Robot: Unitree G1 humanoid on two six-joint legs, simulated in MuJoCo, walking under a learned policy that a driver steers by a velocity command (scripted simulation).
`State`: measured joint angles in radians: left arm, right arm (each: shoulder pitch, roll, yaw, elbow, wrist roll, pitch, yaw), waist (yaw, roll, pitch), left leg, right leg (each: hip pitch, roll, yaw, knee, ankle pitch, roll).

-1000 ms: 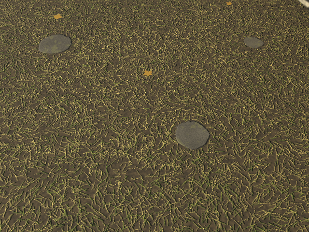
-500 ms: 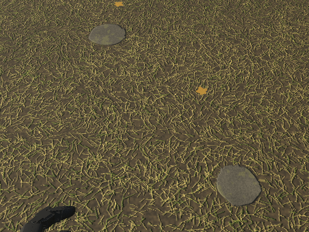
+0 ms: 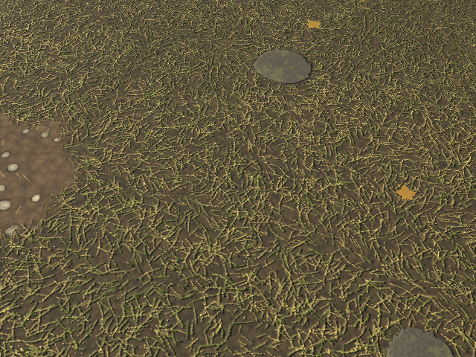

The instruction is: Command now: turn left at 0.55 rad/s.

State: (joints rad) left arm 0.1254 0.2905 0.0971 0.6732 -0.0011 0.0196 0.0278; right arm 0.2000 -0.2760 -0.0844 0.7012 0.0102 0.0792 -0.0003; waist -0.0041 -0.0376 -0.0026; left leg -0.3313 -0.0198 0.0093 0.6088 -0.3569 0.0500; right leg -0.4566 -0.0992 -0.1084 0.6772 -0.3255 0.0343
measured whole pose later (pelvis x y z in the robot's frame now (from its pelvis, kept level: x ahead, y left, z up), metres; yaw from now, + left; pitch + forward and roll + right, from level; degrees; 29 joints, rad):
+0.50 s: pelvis +0.10 -0.03 +0.01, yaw +5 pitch +3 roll +0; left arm 0.24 0.25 0.08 0.72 -0.01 -0.09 -0.02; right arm 0.29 -0.28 -0.08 0.78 0.03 -0.04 0.00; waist -0.01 0.04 -0.03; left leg -0.40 -0.02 -0.06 0.99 -0.45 0.05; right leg -0.25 0.03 -0.02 0.51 -0.32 -0.05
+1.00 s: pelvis +0.33 +0.04 +0.01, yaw -3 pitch +2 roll +1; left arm 0.31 0.30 0.08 0.80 -0.04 -0.05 0.01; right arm 0.17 -0.24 -0.07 0.80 -0.01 -0.10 0.02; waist 0.00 -0.05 0.03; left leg -0.30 -0.02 0.08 0.43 -0.16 0.03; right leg -0.49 -0.07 0.06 1.18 -0.34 -0.03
